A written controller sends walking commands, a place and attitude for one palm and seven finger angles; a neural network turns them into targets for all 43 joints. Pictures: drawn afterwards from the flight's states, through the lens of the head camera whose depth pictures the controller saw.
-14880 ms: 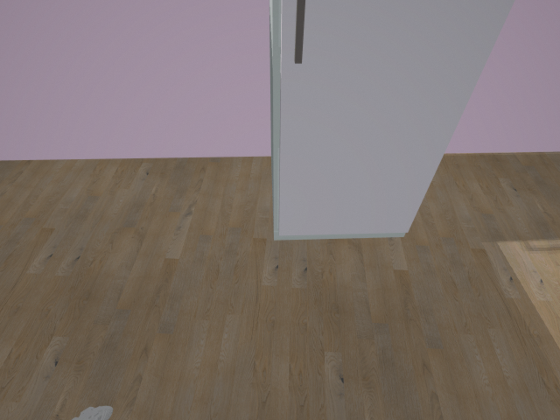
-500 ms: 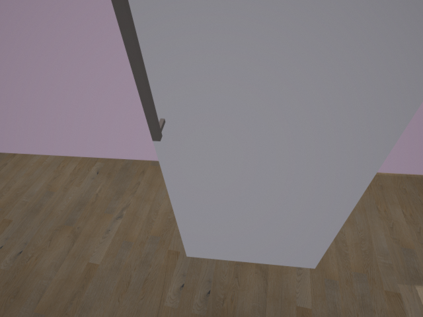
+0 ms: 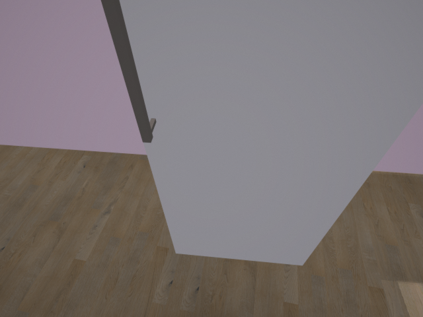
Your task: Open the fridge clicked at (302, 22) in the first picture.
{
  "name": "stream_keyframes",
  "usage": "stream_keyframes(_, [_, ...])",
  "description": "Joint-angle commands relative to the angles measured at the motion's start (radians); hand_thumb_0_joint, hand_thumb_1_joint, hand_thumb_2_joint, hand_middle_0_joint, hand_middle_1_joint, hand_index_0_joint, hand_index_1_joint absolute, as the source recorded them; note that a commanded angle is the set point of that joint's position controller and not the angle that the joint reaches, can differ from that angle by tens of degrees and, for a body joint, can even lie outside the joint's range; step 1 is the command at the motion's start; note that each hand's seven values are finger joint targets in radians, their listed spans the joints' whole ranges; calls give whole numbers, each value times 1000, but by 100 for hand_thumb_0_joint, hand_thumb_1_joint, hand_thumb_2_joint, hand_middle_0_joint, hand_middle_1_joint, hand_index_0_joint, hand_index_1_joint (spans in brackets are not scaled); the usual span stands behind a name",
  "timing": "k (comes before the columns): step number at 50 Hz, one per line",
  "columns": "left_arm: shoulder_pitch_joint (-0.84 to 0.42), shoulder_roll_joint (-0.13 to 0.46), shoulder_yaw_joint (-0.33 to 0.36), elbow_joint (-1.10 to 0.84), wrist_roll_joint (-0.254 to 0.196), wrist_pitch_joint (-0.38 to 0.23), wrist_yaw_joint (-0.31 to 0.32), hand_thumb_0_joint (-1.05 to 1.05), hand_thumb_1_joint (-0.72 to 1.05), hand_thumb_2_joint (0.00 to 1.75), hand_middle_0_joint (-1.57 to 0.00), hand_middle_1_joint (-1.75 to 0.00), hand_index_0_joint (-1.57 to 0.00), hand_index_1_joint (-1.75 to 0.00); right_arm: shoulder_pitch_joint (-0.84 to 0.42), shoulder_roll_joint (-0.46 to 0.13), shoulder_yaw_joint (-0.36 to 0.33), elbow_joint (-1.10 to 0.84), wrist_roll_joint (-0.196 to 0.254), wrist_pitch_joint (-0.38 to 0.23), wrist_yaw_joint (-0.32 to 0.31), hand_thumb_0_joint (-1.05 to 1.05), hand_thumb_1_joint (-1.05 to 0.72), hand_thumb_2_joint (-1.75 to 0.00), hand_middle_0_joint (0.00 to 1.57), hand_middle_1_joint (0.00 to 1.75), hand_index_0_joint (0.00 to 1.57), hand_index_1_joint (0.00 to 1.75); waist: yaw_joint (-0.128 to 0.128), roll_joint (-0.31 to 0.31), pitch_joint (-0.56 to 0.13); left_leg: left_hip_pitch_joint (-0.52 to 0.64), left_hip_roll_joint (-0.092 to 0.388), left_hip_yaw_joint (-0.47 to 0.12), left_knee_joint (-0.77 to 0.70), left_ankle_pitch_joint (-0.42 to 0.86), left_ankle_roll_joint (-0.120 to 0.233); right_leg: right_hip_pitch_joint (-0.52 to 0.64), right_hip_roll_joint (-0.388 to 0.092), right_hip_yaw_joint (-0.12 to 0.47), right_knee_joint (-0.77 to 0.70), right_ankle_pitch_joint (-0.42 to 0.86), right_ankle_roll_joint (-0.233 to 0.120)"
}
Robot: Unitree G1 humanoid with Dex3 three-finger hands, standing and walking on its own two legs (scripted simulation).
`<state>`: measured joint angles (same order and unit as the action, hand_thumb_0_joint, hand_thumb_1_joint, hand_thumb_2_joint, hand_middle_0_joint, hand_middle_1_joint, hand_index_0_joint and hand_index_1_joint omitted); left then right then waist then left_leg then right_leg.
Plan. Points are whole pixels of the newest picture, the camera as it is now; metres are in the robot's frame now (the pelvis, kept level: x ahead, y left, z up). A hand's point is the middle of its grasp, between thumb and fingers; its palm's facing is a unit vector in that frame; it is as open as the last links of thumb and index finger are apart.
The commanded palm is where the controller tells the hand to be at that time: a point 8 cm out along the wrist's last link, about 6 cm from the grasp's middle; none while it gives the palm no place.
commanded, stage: come to a stop and stand still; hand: left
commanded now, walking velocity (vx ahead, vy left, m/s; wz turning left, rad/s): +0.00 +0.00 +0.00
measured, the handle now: (132, 62) +0.46 +0.16 +0.26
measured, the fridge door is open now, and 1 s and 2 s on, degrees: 0 0 0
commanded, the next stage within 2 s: look again from close up in 0.22 s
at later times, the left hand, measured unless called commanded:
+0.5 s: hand out of the picture +0.02 +0.17 -0.17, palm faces +0.03 -0.98 -0.20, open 7.4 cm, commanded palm none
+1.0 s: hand out of the picture +0.03 +0.18 -0.17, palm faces +0.03 -0.98 -0.20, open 7.4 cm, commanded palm none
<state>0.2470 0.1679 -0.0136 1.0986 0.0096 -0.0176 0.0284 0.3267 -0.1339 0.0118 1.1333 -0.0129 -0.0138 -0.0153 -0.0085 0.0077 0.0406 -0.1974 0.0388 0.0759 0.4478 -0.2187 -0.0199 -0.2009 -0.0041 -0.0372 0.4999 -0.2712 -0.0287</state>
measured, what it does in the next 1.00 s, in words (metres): stands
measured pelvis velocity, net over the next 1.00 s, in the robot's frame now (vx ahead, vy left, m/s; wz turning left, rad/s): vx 0.02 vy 0.00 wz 0.01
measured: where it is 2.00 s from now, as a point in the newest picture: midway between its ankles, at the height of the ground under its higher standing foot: outside the picture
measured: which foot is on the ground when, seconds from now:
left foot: down 0.00-1.00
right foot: down 0.00-1.00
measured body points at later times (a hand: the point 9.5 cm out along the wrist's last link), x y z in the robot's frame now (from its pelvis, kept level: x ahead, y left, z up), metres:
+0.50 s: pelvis +0.01 +0.00 +0.00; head +0.03 +0.00 +0.45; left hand +0.01 +0.23 -0.16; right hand +0.03 -0.22 -0.16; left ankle +0.01 +0.13 -0.74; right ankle +0.00 -0.10 -0.74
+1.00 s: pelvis +0.02 +0.00 +0.00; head +0.03 +0.00 +0.45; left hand +0.03 +0.23 -0.15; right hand +0.02 -0.22 -0.16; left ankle +0.01 +0.13 -0.74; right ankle +0.00 -0.10 -0.74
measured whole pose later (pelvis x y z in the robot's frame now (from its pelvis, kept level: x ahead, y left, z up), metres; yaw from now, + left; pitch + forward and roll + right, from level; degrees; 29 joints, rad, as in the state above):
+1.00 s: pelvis +0.02 +0.00 +0.00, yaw +0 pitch -1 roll +1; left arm 0.25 0.17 -0.01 1.12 0.01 -0.02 0.03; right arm 0.25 -0.14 0.00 1.15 -0.01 -0.02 -0.02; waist 0.01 -0.01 0.05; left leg -0.16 0.04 0.07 0.41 -0.23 -0.02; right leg -0.16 0.00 -0.04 0.45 -0.28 -0.03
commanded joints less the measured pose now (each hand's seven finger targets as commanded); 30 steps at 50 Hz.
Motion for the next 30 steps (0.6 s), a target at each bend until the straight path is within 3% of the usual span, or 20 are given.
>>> stream_keyframes(1, [62,106,25,-25,4,-13,7,0,90,90,-20,-30,-20,-30,45,-86,-19,-32,0,-17,-13,0,-90,-90,20,30,20,30,8,-19,27,-1,68,-71,-80,64,37,-31,-99,106,-123,115,-20])
stream_keyframes(5, [62,104,25,-22,3,-12,6,0,90,90,-20,-30,-20,-30,27,-89,-21,-34,-1,-14,-13,0,-90,-90,20,30,20,30,5,-12,41,4,64,-69,-83,44,35,-56,-99,111,-136,75,-18])
stream_keyframes(19, [70,108,30,-12,5,-16,4,0,90,90,-20,-30,-20,-30,-14,-110,-22,-33,-1,-21,-17,0,-90,-90,20,30,20,30,12,10,3,39,72,-75,-90,117,37,-8,-104,98,-125,171,-14])
stream_keyframes(21, [74,109,30,-10,7,-17,5,0,90,90,-20,-30,-20,-30,-17,-105,-23,-33,0,-21,-17,0,-90,-90,20,30,20,30,12,-15,3,43,73,-75,-83,128,38,-1,-105,97,-129,199,-15])
stream_keyframes(25, [63,110,28,-9,5,-14,4,0,90,90,-20,-30,-20,-30,-23,-113,-23,-30,-1,-17,-16,0,-90,-90,20,30,20,30,10,-5,23,32,70,-78,-96,93,35,-19,-104,99,-138,144,-13])
stream_keyframes(30, [64,109,29,-8,4,-15,4,0,90,90,-20,-30,-20,-30,-24,-113,-21,-25,-2,-18,-17,0,-90,-90,20,30,20,30,13,-9,16,37,71,-80,-97,111,36,-6,-105,96,-136,165,-14])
